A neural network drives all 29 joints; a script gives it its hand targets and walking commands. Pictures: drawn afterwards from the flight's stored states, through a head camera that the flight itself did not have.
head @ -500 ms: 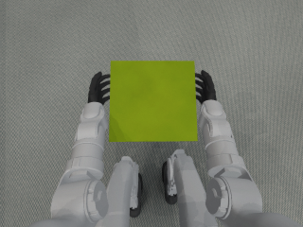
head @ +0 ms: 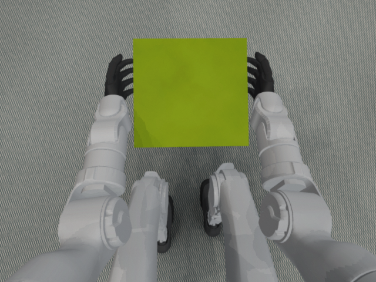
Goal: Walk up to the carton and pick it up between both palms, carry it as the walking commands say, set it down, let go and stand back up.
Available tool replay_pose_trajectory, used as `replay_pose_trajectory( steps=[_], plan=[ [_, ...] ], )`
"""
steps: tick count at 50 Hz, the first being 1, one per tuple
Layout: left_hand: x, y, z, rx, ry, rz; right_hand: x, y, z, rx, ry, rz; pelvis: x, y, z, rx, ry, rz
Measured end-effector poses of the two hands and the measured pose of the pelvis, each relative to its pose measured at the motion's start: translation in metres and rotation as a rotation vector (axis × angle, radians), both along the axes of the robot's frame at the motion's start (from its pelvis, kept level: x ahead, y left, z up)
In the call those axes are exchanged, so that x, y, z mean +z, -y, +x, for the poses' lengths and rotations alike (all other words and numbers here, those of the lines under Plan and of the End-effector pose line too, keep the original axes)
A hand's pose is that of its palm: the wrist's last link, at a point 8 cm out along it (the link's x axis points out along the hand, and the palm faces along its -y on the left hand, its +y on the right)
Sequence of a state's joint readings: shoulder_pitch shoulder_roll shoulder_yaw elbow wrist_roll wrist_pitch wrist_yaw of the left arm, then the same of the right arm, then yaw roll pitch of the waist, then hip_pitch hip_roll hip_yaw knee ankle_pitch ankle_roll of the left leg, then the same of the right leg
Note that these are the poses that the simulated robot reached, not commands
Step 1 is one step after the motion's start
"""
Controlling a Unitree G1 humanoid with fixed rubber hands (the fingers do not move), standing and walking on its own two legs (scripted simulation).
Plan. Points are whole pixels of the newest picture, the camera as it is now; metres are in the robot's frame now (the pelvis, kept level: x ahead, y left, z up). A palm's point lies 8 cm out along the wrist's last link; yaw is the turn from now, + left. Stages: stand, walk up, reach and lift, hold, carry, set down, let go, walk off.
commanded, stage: set down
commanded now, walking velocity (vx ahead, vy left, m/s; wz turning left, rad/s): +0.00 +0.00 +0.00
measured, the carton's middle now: (188, 104) +0.46 -0.02 -0.16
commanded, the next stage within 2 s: none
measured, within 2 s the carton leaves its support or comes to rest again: rests again in 1.80 s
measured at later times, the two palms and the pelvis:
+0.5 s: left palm (126, 97) +0.49 +0.13 -0.17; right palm (248, 94) +0.48 -0.17 -0.18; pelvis -0.01 +0.00 -0.07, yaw +1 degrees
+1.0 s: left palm (135, 100) +0.51 +0.13 -0.26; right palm (240, 94) +0.51 -0.17 -0.26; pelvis -0.01 +0.00 -0.12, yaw +1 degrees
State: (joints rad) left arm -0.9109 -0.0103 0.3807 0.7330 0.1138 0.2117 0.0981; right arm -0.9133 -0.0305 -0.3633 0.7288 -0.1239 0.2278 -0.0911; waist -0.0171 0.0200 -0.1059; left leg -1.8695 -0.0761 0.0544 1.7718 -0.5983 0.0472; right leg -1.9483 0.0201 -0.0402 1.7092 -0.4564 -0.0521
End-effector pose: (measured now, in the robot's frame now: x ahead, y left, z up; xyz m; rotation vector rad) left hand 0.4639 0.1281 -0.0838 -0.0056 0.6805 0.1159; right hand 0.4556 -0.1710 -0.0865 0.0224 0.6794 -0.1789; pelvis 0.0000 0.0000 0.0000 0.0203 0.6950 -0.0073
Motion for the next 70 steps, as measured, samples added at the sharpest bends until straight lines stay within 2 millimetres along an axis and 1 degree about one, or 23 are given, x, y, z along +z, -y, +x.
replay_pose_trajectory(
  steps=[23, 47, 52, 56, 70],
  plan=[
    [-0.080, 0.000, 0.022, 0.006, -0.018, 0.010, -0.082, 0.000, 0.025, 0.023, -0.019, -0.004, -0.060, 0.002, -0.012, 0.008, -0.040, 0.008],
    [-0.170, -0.001, 0.041, 0.004, -0.047, 0.011, -0.170, 0.000, 0.049, 0.047, -0.049, -0.014, -0.114, 0.000, -0.011, 0.018, -0.028, 0.004],
    [-0.187, 0.003, 0.044, 0.000, -0.055, 0.010, -0.180, 0.003, 0.057, 0.058, -0.058, -0.028, -0.124, -0.001, -0.010, 0.018, -0.016, 0.002],
    [-0.194, 0.004, 0.046, -0.001, -0.049, 0.007, -0.185, 0.005, 0.060, 0.058, -0.052, -0.030, -0.130, -0.001, -0.010, 0.019, -0.007, 0.000],
    [-0.200, 0.003, 0.045, -0.001, -0.062, 0.012, -0.193, 0.004, 0.058, 0.064, -0.064, -0.030, -0.138, 0.000, -0.014, 0.031, 0.023, 0.001]
  ],
)
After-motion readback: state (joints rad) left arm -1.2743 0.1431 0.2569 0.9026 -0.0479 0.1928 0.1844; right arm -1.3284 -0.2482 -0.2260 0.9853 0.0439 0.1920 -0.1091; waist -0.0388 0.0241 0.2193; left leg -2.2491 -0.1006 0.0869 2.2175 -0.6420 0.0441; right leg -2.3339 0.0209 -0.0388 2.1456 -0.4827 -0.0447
